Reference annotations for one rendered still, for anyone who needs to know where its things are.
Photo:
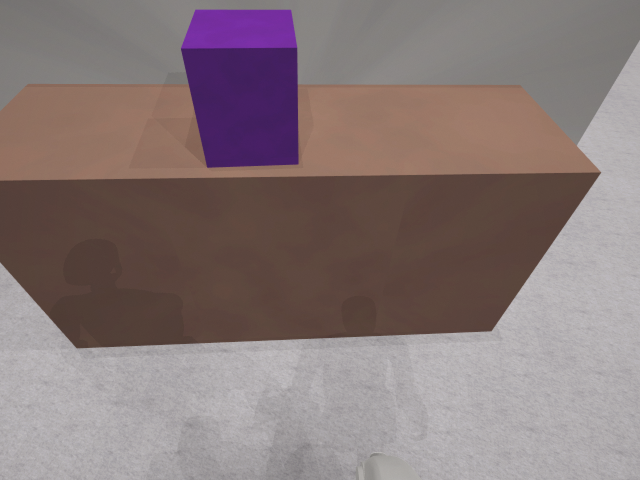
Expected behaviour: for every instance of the pedestal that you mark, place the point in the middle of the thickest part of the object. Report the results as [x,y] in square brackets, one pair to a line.
[414,209]

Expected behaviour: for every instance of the robot right thigh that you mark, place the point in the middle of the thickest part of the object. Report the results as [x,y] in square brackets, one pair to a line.
[385,467]

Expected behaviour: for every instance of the carton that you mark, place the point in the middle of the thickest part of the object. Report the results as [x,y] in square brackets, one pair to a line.
[241,67]

